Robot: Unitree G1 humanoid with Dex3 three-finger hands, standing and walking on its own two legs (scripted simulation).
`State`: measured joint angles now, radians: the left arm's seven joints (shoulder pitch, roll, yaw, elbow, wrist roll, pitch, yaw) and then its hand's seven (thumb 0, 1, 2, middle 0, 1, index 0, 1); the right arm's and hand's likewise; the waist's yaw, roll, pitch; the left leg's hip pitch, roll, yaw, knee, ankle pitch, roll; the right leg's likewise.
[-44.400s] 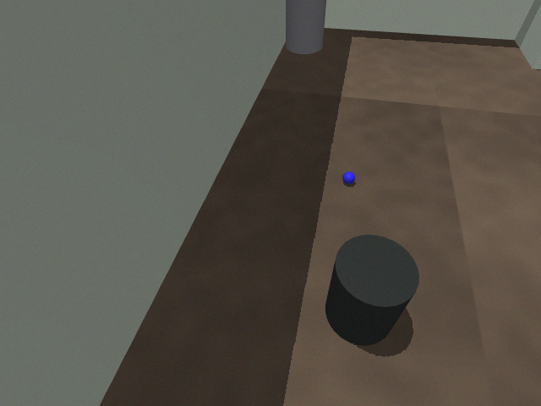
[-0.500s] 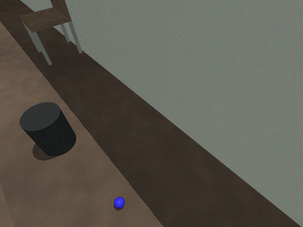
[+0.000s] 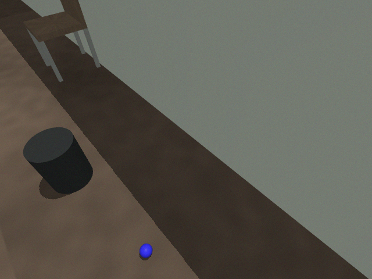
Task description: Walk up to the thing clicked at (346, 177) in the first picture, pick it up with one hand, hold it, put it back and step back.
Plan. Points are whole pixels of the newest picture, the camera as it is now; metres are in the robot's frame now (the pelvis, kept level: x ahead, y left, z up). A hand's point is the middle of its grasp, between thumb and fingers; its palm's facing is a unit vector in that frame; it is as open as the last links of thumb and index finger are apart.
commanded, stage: stand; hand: left
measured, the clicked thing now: (146, 250) +0.40 +0.26 -0.75
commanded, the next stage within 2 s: rise first in 1.28 s
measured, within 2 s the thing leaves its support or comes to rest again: neither
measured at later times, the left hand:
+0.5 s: hand out of the picture +0.06 +0.26 -0.16, palm faces -0.02 -0.94 -0.34, open 7.4 cm
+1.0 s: hand out of the picture +0.07 +0.26 -0.16, palm faces -0.02 -0.94 -0.35, open 7.4 cm
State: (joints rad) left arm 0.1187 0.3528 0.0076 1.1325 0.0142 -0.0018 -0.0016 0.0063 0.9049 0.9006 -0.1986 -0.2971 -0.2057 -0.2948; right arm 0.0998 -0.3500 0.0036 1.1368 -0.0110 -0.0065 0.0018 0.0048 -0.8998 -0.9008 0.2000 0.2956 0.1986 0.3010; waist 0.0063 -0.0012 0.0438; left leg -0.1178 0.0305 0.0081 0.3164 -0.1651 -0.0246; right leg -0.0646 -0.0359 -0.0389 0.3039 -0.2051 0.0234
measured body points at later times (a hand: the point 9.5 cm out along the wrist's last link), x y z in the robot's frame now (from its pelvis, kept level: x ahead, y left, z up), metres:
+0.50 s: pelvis +0.00 +0.00 +0.00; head +0.01 +0.00 +0.45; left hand +0.06 +0.30 -0.14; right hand +0.07 -0.30 -0.13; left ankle +0.00 +0.13 -0.75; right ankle -0.02 -0.13 -0.75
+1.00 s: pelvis +0.00 +0.00 +0.00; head +0.02 +0.00 +0.45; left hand +0.07 +0.31 -0.13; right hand +0.08 -0.30 -0.13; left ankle +0.00 +0.13 -0.75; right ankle -0.02 -0.13 -0.75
